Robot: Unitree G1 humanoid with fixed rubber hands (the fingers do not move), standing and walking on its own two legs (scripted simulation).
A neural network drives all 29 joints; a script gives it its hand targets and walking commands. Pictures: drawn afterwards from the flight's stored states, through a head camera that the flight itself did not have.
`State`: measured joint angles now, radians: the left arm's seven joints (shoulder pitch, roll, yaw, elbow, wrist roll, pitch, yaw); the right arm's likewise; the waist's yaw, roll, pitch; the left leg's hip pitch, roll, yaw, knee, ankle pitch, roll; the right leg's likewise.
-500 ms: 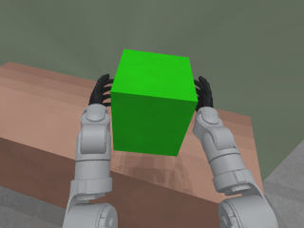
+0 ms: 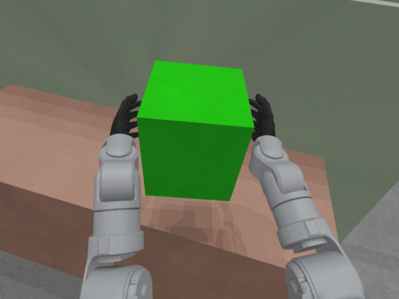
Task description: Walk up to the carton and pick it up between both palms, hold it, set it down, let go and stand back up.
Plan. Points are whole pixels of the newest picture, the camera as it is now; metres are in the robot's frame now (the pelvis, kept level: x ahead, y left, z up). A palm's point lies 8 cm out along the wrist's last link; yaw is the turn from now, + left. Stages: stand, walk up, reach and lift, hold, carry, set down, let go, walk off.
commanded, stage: hold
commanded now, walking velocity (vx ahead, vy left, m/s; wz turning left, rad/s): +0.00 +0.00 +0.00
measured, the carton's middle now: (193, 132) +0.39 +0.01 +0.18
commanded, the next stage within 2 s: none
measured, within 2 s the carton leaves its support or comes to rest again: neither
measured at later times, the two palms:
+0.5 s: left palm (125, 133) +0.36 +0.14 +0.19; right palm (261, 135) +0.36 -0.13 +0.20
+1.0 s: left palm (123, 137) +0.35 +0.14 +0.19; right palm (259, 137) +0.36 -0.12 +0.19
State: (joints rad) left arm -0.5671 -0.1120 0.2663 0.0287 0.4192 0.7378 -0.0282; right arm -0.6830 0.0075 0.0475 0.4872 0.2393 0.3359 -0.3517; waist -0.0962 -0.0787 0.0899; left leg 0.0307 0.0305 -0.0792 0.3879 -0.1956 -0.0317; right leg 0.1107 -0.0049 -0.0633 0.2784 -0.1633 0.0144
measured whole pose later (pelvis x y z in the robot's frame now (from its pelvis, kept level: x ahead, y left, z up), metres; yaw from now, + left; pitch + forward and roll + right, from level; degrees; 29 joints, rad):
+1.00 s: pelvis +0.00 +0.00 +0.00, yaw +0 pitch -13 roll -1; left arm -0.59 -0.13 0.29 0.03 0.48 0.77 -0.05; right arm -0.69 0.03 0.00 0.51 0.18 0.30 -0.32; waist -0.08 -0.07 0.13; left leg 0.05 0.02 -0.06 0.35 -0.18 -0.02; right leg 0.12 -0.02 -0.06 0.27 -0.16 0.02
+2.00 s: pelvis -0.01 -0.01 +0.00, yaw +1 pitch -13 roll -1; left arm -0.62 -0.11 0.30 0.06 0.46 0.73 -0.06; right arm -0.72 0.05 -0.01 0.56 0.15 0.22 -0.32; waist -0.07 -0.11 0.14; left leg 0.04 0.03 -0.07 0.34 -0.15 -0.04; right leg 0.11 -0.01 -0.08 0.27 -0.15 0.00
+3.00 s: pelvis +0.00 +0.00 +0.00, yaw +1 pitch -14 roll -1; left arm -0.51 -0.12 0.25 -0.05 0.43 0.75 -0.05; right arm -0.62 0.04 0.05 0.45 0.22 0.21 -0.34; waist -0.11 -0.10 0.16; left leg 0.06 0.04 -0.06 0.36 -0.19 -0.03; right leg 0.16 -0.01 -0.09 0.25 -0.17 0.01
